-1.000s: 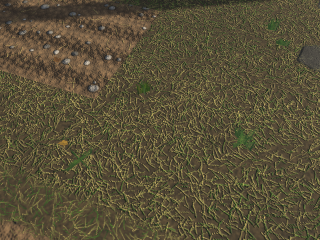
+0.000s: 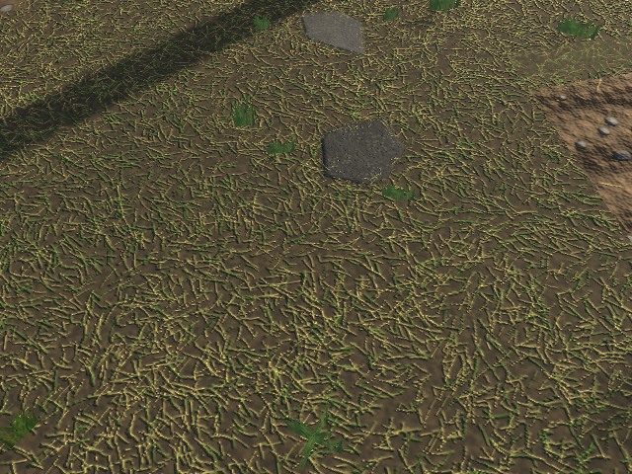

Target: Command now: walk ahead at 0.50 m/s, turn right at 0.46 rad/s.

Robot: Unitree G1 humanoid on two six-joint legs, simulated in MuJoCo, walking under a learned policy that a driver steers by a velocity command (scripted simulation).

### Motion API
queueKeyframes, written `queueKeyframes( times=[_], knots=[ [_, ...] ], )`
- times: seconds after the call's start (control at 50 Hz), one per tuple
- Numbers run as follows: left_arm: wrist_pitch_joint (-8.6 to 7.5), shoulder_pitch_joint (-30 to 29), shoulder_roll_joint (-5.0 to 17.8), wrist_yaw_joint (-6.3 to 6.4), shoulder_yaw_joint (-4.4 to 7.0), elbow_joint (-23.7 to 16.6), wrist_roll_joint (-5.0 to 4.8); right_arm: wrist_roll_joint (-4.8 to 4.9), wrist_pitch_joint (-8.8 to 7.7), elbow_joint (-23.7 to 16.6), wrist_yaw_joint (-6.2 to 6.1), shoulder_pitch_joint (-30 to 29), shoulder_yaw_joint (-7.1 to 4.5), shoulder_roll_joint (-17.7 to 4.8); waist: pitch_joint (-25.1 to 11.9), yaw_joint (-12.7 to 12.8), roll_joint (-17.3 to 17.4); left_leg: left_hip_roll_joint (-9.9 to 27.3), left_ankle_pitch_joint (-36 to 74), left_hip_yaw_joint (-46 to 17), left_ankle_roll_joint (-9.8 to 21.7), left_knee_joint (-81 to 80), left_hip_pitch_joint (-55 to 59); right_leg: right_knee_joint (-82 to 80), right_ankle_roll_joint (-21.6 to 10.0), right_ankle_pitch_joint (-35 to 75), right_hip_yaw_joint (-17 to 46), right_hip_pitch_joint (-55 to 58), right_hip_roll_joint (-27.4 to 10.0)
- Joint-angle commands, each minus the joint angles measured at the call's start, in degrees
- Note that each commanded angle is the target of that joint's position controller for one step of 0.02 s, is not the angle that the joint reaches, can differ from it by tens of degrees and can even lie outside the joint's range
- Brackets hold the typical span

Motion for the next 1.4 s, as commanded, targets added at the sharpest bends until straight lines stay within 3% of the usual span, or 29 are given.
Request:
queueKeyframes(
  times=[0.02,0.14,0.18,0.22,0.24,0.26,0.28,0.3,0.32,0.36,0.42,0.56,0.66,0.72,0.76,0.78,0.8,0.82,0.86,0.9,1.0,1.14,1.18,1.2,1.22,1.24,1.26,1.3,1.4],
  knots=[
    [-1.04,3.15,8.01,0.31,1.60,-2.49,-0.05,0.19,-0.46,-4.24,0.31,-3.94,-0.51,-3.64,-0.53,0.66,-5.10,-1.83,6.79,2.07,0.10,-6.58,-2.36,-5.01,-5.39,21.10,11.57,2.84,-14.74],
    [-1.33,7.63,8.04,1.34,0.88,-0.58,0.88,0.76,-1.70,-7.19,1.03,-11.38,0.32,-3.60,0.98,3.17,-5.90,-4.84,8.18,3.70,3.61,-17.68,0.27,-2.22,-3.95,30.09,11.81,10.26,-17.19],
    [-1.52,5.47,9.08,1.66,0.92,-0.65,1.07,0.86,-2.12,-6.47,0.82,-7.59,-0.03,-4.70,0.73,0.47,-6.57,-6.49,4.50,3.87,5.76,-21.25,7.46,0.31,-2.35,37.00,11.19,9.86,-17.90],
    [-1.75,3.65,10.15,1.49,0.99,-0.46,1.28,1.07,-2.70,-2.71,-0.29,4.18,-1.18,-6.91,-4.77,-4.85,-6.01,-10.16,1.08,5.37,8.03,-24.62,22.26,12.67,-0.58,49.92,8.91,9.06,-15.77],
    [-1.99,3.07,9.41,1.22,0.68,-0.72,1.05,0.52,-3.28,-0.65,-1.08,12.79,-1.85,-8.61,-9.84,-8.98,-4.11,-6.10,2.12,1.72,9.94,-26.30,35.08,24.34,0.32,42.68,7.00,2.79,-13.42],
    [-2.32,5.61,4.70,0.92,-0.52,-2.71,-0.05,-0.86,-3.47,-0.31,-1.89,20.42,-2.90,-13.73,-18.16,-9.80,4.20,8.58,-5.45,-17.59,14.07,-27.35,49.50,42.78,2.09,20.28,3.48,-9.57,-7.91],
    [-2.18,10.87,4.60,0.82,-0.30,-2.11,-0.81,0.18,-2.58,1.22,-1.23,19.48,-3.74,-15.44,-20.77,-6.14,15.54,17.17,-4.29,-41.64,20.52,-35.93,53.86,56.24,3.35,-17.16,1.61,-22.76,0.62],
    [-1.65,7.24,7.41,1.11,-0.02,-1.51,1.18,1.48,-2.11,-0.11,-0.61,13.30,-2.79,-10.60,-10.98,-4.43,4.35,14.91,-10.06,-36.92,19.81,-37.08,45.79,59.50,2.80,-13.90,4.51,-27.67,-4.04],
    [-1.66,2.38,6.79,0.59,-0.22,-2.18,1.51,1.80,-2.26,-0.66,-0.32,9.27,-1.84,-6.73,-5.09,-4.15,-0.74,12.26,-9.32,-27.80,18.74,-38.02,38.43,57.24,2.90,-9.83,4.14,-27.77,-6.31],
    [-1.06,-0.58,5.22,-0.20,-0.58,-3.29,1.92,1.38,-2.95,0.87,-0.49,8.15,-0.90,-4.27,-0.84,-2.12,0.36,6.85,-0.98,-17.03,15.54,-40.94,30.74,50.52,3.37,-7.09,2.79,-25.51,-9.73],
    [0.14,0.49,3.77,-1.03,-1.13,-2.59,2.46,1.93,-4.35,3.30,-0.26,11.05,-0.92,-4.86,-1.99,-0.93,2.39,4.54,8.91,-10.78,15.40,-42.81,29.28,47.34,4.80,-5.12,0.31,-23.80,-10.70],
    [0.08,-16.01,1.45,-1.79,-2.78,-7.61,2.02,2.39,-4.44,6.88,-0.03,16.43,-1.08,-5.72,1.22,-4.05,1.94,1.27,14.33,-2.43,14.49,-46.17,31.58,27.28,7.72,7.96,-5.19,-29.13,-13.52],
    [-0.28,-22.12,2.18,-1.48,-2.97,-9.40,1.63,1.95,-4.14,9.01,-0.42,20.00,-1.25,-6.84,1.42,-5.63,2.31,3.77,20.41,-1.97,13.52,-43.07,37.14,17.77,6.17,8.96,-6.61,-25.75,-11.69],
    [-0.85,-19.60,3.47,-0.94,-2.33,-8.98,1.92,1.68,-3.66,9.71,-0.94,19.25,-1.41,-7.60,0.51,-3.56,2.35,5.21,30.74,-2.50,12.42,-36.68,40.05,13.93,3.84,3.03,-6.70,-19.72,-9.65],
    [-2.16,-4.45,5.70,0.08,-1.05,-3.91,3.06,2.02,-3.29,9.80,-1.07,18.12,-1.09,-7.12,-7.43,3.00,-0.60,1.02,35.05,0.66,10.20,-18.72,35.72,8.13,1.23,5.70,-6.00,-0.44,-8.98],
    [-2.71,4.38,10.39,1.00,0.07,-2.63,4.50,3.17,-3.52,7.18,-1.03,18.43,-0.03,-3.75,-15.57,5.33,-7.35,-3.24,16.47,3.74,7.92,-1.36,23.20,8.04,-2.28,9.81,8.82,15.05,-23.07],
    [-1.96,4.87,14.65,0.94,1.29,-2.16,3.42,4.20,-3.21,7.68,-1.39,25.85,0.42,-0.39,-20.73,2.12,-17.70,-12.69,-23.65,4.58,6.29,15.13,9.69,4.32,-9.89,25.53,28.50,22.10,-35.98],
    [-1.60,2.25,10.77,0.60,0.67,-2.28,0.90,2.58,-2.36,8.92,-2.10,22.49,-1.12,-5.89,-16.35,1.63,-7.83,-9.98,-22.04,-1.95,6.71,18.77,7.90,5.12,-9.45,33.10,24.22,16.86,-32.57],
    [-2.14,-5.58,3.70,0.44,-1.38,-2.78,0.70,2.27,-2.25,8.42,-1.87,18.04,-0.60,-2.87,-6.50,-1.68,-5.48,-6.44,-16.66,-1.94,6.21,14.61,7.81,2.90,-6.07,42.56,9.78,5.79,-27.11],
    [-2.40,-7.96,1.61,0.84,-2.19,-2.10,0.50,1.20,-0.74,8.99,-1.29,18.17,-0.63,-2.21,-4.83,-4.13,-7.33,-5.54,-13.66,-1.12,4.77,10.17,12.50,0.09,-3.53,43.71,3.67,-0.81,-23.38],
    [-3.15,-7.72,3.12,1.03,-2.50,0.29,0.76,0.97,1.33,9.74,-1.03,16.52,-0.11,0.02,-6.07,-6.26,-7.12,-6.35,-6.98,0.94,3.12,-0.79,18.06,-0.78,-3.45,47.31,-3.40,-5.49,-20.62],
    [-1.21,-4.09,3.16,1.42,-2.84,4.25,1.05,1.53,1.58,10.30,-2.57,9.51,0.97,-0.35,-4.74,-3.22,-7.78,-6.11,-4.43,3.21,4.28,-18.11,24.45,0.62,-3.04,30.04,-1.07,-5.78,-21.07],
    [-0.43,-4.86,2.70,1.84,-3.00,4.86,0.66,1.14,0.96,11.29,-2.94,10.24,1.36,-0.39,-3.28,-4.56,-4.70,-4.96,3.14,1.99,5.15,-29.81,30.82,2.30,-0.33,15.69,-0.15,-8.57,-19.50],
    [-0.31,-3.57,1.75,1.99,-3.24,4.98,0.92,0.87,0.38,11.94,-3.26,11.28,0.93,-3.04,-3.56,-3.78,-1.67,-0.65,11.02,-2.47,5.62,-31.34,34.94,3.72,1.86,8.24,-0.08,-10.69,-17.48],
    [-0.16,0.89,0.81,1.94,-3.05,5.65,1.06,0.85,-0.11,12.01,-3.39,11.11,0.51,-6.13,-2.75,-0.39,2.97,4.26,21.26,-7.08,7.20,-30.23,35.63,4.99,3.27,-0.26,-2.34,-12.02,-13.12],
    [0.68,4.50,-2.11,2.16,-3.78,8.07,0.41,2.23,0.08,12.54,-3.08,8.48,0.89,-4.42,-2.24,0.59,6.73,5.12,17.37,-8.15,9.62,-31.45,28.62,2.06,4.17,-4.63,-3.83,-6.48,-10.98],
    [1.17,2.67,-0.49,2.47,-3.50,8.87,0.66,2.30,0.09,12.31,-2.65,6.86,1.47,-1.60,0.56,-0.36,4.68,2.88,11.76,-7.34,8.47,-32.77,24.76,1.31,4.77,-2.24,-3.23,-3.64,-11.30],
    [1.43,-0.50,1.20,2.46,-2.87,8.88,0.65,2.26,0.04,13.35,-2.70,7.45,1.72,-0.79,0.13,-1.62,3.07,-0.39,9.85,-4.56,6.66,-33.08,24.88,1.66,4.49,3.04,-2.21,-1.21,-12.71],
    [1.39,-1.29,-0.72,2.74,-3.30,11.04,0.55,2.42,0.11,15.72,-3.27,8.81,1.74,-0.47,-0.29,-2.18,-0.86,-1.03,10.62,-3.71,6.56,-33.10,28.60,0.47,4.98,4.38,-1.89,-1.63,-13.66]
  ],
)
